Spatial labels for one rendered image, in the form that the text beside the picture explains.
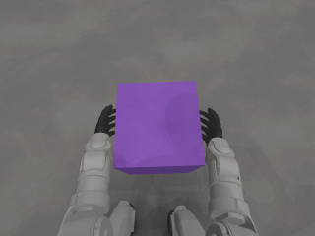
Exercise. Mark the right robot forearm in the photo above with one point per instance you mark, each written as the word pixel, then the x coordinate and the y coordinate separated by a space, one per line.
pixel 226 194

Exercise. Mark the left robot forearm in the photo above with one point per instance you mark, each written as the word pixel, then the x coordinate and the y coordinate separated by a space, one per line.
pixel 91 193

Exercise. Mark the robot left hand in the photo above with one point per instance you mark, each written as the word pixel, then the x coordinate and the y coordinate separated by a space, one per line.
pixel 103 126

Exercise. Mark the robot right hand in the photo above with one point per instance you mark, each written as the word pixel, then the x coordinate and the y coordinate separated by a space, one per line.
pixel 214 129

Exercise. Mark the carton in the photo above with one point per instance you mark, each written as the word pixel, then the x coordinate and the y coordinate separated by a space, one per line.
pixel 158 128

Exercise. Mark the right robot thigh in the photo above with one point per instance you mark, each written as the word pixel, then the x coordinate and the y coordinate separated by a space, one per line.
pixel 184 223

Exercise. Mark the left robot thigh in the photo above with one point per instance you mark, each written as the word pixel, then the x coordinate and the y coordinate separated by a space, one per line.
pixel 123 220

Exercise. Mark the left robot upper arm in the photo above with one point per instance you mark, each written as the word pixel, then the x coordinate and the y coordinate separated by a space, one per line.
pixel 96 225

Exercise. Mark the robot thigh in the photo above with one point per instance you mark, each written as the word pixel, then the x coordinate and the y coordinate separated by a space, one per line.
pixel 123 220
pixel 184 223

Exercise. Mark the right robot upper arm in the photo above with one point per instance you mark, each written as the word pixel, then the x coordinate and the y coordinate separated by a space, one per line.
pixel 222 228

